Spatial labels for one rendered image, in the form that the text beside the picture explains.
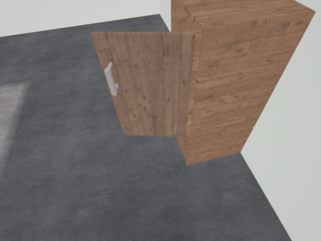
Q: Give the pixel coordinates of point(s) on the cupboard door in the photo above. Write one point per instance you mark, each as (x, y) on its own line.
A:
(153, 71)

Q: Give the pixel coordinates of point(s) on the handle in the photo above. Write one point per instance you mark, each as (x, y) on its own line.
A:
(113, 87)

